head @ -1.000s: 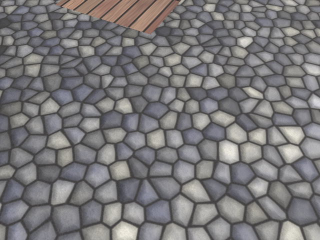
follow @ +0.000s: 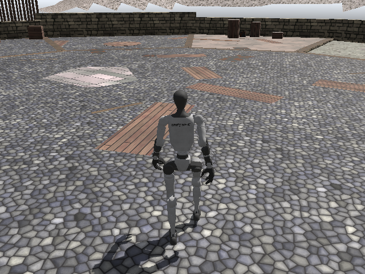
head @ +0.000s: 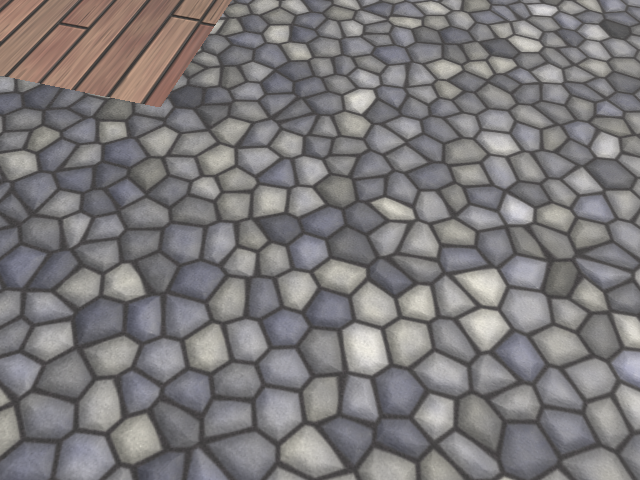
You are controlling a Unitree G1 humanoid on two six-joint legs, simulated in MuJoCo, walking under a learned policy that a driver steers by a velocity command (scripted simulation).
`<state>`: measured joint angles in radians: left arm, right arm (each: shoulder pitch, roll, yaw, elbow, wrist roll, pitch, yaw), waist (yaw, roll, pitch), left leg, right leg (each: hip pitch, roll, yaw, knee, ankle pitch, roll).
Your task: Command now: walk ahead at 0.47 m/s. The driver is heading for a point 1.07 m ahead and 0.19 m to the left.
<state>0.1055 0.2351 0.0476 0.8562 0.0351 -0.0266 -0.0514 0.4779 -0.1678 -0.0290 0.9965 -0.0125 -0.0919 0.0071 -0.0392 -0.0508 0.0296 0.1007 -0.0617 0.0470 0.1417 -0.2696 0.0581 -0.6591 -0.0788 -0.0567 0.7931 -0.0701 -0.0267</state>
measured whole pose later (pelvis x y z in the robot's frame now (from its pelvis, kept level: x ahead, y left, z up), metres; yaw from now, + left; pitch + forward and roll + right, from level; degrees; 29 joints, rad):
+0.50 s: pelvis +0.28 -0.05 +0.00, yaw +7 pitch +0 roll -1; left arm 0.39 0.20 0.04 1.00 0.01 -0.11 0.00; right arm 0.18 -0.23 -0.05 0.91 -0.02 -0.02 0.04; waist 0.02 0.04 0.04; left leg -0.67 0.09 -0.02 0.91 -0.03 0.06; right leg 0.01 0.08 -0.20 0.20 -0.22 -0.09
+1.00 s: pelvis +0.54 +0.04 +0.00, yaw +23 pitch +1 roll +0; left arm 0.12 0.25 0.04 0.79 0.05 -0.04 -0.02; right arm 0.35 -0.26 -0.07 0.93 0.00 -0.06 0.01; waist -0.03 -0.03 0.05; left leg -0.10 -0.15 -0.03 0.29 -0.20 0.14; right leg -0.65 -0.15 0.04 0.97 -0.17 0.04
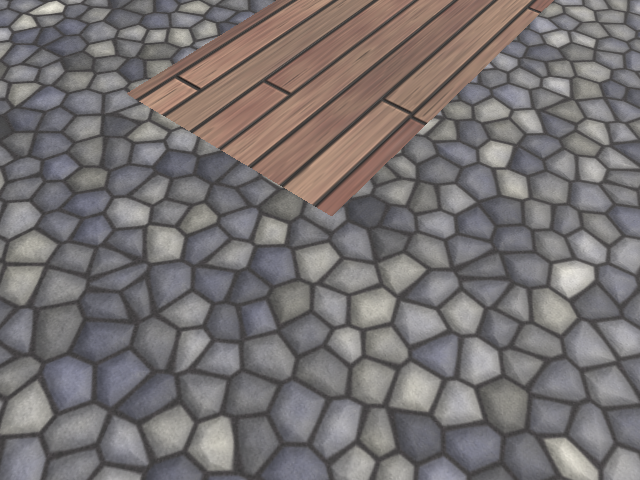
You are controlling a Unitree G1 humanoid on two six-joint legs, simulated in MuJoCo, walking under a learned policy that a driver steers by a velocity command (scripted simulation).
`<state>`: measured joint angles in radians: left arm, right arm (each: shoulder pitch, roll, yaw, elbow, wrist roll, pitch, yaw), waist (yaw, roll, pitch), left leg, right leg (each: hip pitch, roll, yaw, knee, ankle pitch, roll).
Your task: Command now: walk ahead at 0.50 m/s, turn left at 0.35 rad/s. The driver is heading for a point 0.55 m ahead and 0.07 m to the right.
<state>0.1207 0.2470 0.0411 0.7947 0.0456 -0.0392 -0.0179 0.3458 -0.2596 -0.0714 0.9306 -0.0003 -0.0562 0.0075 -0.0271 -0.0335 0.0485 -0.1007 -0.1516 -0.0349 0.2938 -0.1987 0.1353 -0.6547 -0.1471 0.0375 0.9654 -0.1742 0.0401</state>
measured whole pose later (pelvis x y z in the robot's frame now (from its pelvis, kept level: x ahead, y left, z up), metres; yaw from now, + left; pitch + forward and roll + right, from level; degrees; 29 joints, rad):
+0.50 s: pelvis +0.29 -0.06 +0.00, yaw +3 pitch +0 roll -1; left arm 0.34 0.23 0.04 0.92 0.01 -0.08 -0.02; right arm 0.24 -0.26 -0.04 0.87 -0.04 -0.04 0.03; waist 0.01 0.04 0.03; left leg -0.55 0.06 -0.02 1.05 -0.24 0.05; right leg -0.14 0.07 -0.07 0.30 -0.17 -0.08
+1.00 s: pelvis +0.45 -0.02 -0.01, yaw +2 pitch -1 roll +0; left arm 0.24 0.21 0.02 0.99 0.02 0.02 0.02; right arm 0.21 -0.18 0.01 0.96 -0.02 -0.05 -0.02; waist 0.01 -0.03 0.07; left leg -0.30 -0.04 0.08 0.39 -0.09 0.09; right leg -0.33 -0.02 0.02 0.79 -0.44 0.00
